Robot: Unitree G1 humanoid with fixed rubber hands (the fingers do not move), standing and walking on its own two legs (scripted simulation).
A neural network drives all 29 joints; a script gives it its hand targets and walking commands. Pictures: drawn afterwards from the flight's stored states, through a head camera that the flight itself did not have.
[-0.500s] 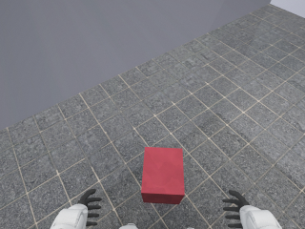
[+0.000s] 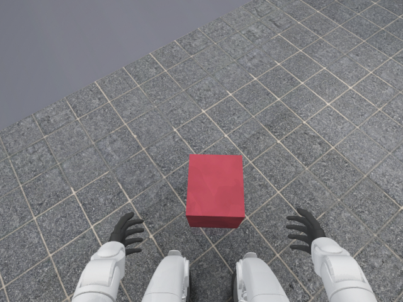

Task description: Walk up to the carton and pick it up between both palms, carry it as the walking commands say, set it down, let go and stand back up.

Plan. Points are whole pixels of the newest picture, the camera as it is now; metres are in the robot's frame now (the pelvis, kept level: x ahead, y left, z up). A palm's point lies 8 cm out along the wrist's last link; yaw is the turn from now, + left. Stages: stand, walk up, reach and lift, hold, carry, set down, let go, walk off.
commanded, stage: reach and lift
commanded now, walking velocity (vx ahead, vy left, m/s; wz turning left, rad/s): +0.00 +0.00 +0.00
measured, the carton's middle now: (214, 193) +0.48 -0.02 -0.57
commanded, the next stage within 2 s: none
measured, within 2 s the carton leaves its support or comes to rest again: neither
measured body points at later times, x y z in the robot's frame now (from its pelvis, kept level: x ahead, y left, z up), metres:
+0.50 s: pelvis -0.03 +0.00 -0.03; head +0.19 +0.00 +0.36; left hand +0.38 +0.19 -0.14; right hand +0.40 -0.20 -0.14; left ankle +0.06 +0.12 -0.67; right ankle +0.04 -0.12 -0.67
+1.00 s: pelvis -0.01 +0.00 -0.05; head +0.29 -0.01 +0.28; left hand +0.48 +0.19 -0.17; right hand +0.50 -0.21 -0.16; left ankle +0.06 +0.12 -0.67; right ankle +0.04 -0.12 -0.67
